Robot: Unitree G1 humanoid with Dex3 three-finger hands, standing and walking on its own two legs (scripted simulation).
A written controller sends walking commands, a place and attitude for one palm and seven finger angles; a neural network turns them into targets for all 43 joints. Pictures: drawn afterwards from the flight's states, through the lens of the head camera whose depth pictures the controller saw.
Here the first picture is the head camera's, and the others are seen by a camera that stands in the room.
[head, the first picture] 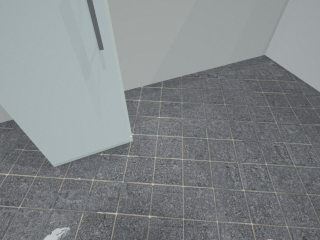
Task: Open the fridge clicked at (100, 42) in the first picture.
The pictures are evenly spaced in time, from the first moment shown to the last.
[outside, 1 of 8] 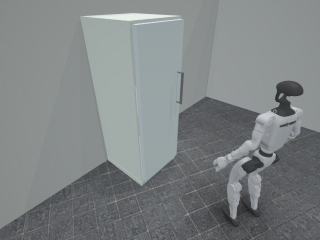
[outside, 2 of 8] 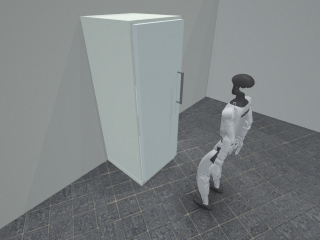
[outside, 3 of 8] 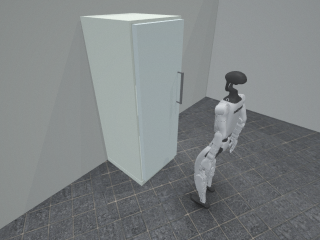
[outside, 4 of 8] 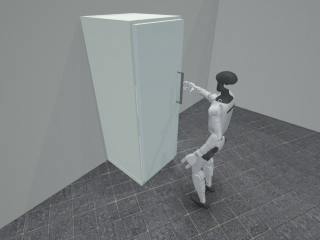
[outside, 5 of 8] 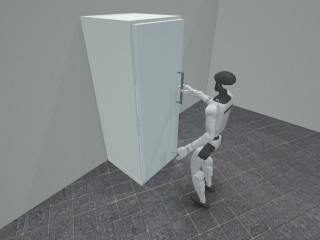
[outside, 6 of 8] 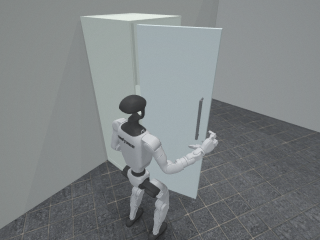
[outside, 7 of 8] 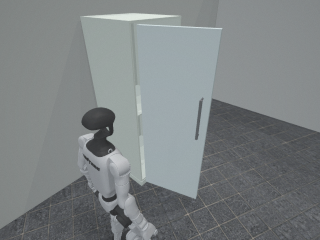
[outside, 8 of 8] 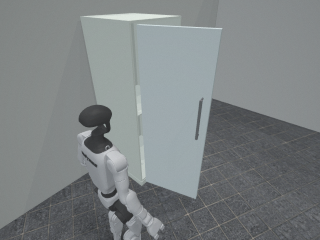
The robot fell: no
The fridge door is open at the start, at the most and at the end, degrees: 0 79 72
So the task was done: yes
